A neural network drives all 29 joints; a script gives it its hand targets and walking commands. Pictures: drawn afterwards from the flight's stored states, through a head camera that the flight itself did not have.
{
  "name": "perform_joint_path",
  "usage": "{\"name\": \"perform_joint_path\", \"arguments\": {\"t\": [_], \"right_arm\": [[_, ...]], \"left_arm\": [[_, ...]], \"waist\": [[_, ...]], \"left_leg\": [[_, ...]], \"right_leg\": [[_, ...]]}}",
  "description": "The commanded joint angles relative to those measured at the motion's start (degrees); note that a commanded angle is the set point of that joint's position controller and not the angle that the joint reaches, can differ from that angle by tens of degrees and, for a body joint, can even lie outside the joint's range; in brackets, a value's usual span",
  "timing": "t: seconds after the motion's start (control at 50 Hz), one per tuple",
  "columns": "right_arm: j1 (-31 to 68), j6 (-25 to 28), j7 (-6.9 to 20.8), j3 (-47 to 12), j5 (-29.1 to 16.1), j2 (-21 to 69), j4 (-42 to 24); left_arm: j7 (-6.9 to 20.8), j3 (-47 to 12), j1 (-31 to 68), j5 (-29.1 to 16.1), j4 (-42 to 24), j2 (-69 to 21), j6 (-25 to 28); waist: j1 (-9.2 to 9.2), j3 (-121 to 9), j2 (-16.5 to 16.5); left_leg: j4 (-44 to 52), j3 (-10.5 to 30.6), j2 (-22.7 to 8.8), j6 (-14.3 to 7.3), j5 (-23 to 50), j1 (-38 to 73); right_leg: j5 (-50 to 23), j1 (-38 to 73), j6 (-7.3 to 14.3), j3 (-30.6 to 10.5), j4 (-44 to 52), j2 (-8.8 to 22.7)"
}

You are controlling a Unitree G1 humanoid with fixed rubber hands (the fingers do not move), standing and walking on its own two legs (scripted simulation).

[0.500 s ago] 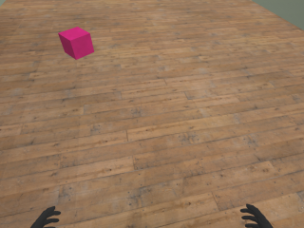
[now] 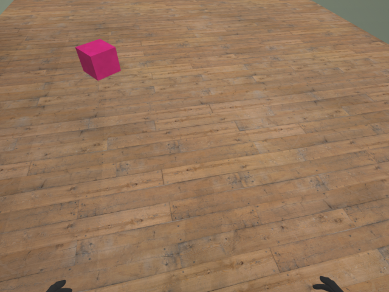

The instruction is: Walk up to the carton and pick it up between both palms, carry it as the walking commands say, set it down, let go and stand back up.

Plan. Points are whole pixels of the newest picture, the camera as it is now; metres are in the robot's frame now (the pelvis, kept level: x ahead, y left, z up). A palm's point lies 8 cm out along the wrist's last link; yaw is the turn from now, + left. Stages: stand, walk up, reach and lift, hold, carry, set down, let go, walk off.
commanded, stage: stand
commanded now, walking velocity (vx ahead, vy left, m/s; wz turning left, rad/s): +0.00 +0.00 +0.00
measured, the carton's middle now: (99, 59) +2.25 +0.89 -0.66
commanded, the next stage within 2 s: walk up in 1.18 s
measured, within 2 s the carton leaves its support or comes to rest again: neither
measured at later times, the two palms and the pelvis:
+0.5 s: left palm out of the picture +0.11 +0.31 -0.10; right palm out of the picture +0.10 -0.31 -0.10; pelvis +0.00 +0.00 +0.00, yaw +0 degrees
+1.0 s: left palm out of the picture +0.11 +0.31 -0.10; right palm out of the picture +0.11 -0.31 -0.10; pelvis +0.01 +0.00 +0.00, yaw +0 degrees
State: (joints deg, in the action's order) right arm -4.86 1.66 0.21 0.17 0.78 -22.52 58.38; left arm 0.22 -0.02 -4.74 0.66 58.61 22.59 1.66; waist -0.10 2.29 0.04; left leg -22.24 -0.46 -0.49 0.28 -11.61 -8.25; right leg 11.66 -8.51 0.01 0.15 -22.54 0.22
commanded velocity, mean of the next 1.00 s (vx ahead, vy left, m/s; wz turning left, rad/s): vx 0.00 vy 0.00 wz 0.00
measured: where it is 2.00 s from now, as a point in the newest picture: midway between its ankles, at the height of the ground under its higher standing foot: outside the picture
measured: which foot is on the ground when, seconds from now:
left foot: down 0.00-1.00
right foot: down 0.00-1.00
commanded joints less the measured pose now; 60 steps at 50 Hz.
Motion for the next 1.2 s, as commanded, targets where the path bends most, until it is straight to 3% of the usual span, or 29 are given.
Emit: {"name": "perform_joint_path", "arguments": {"t": [0.0,1.18], "right_arm": [[2.7,0.5,-0.3,1.8,0.0,-9.7,-2.0],[2.2,-0.1,-0.6,2.1,-0.1,-10.3,-0.1]], "left_arm": [[-0.3,1.8,2.8,0.0,-2.0,9.8,0.5],[-0.6,2.0,2.3,-0.1,-0.3,10.2,-0.1]], "waist": [[0.01,-3.1,0.0],[0.08,-3.4,0.0]], "left_leg": [[4.4,5.6,-6.4,-2.0,4.7,0.5],[6.2,5.3,-7.1,-1.7,9.2,3.1]], "right_leg": [[-4.7,0.0,2.0,-5.8,4.7,6.6],[-9.4,2.5,1.7,-5.4,6.4,7.2]]}}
